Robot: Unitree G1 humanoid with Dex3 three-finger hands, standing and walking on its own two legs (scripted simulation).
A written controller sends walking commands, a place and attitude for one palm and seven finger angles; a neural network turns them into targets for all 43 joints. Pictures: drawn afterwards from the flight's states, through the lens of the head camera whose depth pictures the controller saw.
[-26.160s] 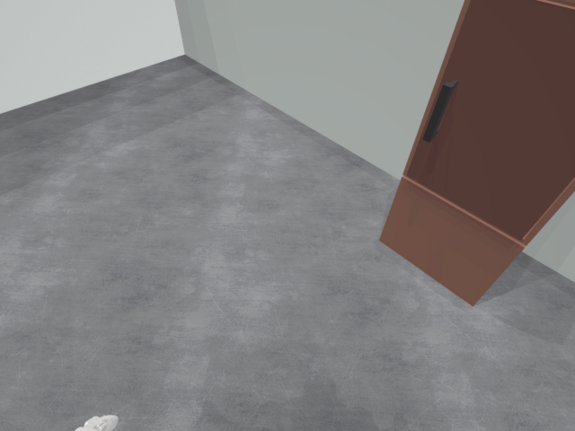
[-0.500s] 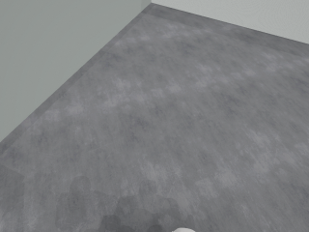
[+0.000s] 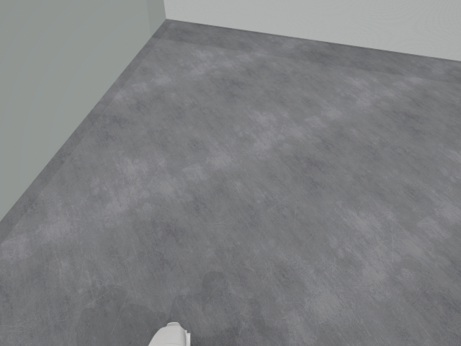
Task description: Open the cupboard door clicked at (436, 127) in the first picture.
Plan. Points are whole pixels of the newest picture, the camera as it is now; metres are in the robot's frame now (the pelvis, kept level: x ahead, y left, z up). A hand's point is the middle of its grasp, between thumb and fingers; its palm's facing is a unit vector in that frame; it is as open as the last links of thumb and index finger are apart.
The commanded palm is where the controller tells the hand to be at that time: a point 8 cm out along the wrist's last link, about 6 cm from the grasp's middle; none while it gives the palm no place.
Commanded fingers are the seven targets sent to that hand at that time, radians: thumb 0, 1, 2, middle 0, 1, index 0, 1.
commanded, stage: turn to face it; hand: left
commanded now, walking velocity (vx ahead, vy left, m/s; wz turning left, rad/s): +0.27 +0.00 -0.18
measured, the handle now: out of the picture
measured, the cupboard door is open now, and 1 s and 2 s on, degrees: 43 43 43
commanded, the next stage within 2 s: none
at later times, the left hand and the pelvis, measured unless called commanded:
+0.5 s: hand (152, 275) +0.28 +0.19 -0.16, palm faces +0.15 -0.97 -0.21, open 7.4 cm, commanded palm none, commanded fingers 0.00 0.90 0.90 -0.20 -0.30 -0.20 -0.30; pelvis +0.19 -0.01 -0.01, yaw +10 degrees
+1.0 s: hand (133, 293) +0.23 +0.22 -0.16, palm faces +0.47 -0.83 -0.31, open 7.4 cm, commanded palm none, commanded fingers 0.00 0.90 0.90 -0.20 -0.30 -0.20 -0.30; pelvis +0.25 -0.03 -0.02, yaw +28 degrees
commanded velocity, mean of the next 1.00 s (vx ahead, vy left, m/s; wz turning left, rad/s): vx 0.01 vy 0.00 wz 0.54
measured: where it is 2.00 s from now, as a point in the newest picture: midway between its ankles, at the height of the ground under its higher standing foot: (245, 315)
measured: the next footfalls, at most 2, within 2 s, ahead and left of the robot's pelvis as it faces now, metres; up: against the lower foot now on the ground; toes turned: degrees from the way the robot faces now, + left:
left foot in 0.10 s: +0.20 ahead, +0.14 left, +0.00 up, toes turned +5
right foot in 0.42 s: +0.24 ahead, -0.12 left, +0.00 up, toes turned +2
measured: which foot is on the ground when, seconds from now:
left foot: up 0.00-0.08, down 0.10-0.42, up 0.44-0.68, down 0.70-1.00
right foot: down 0.00-0.10, up 0.12-0.40, down 0.42-0.70, up 0.72-0.98, down 1.00-1.00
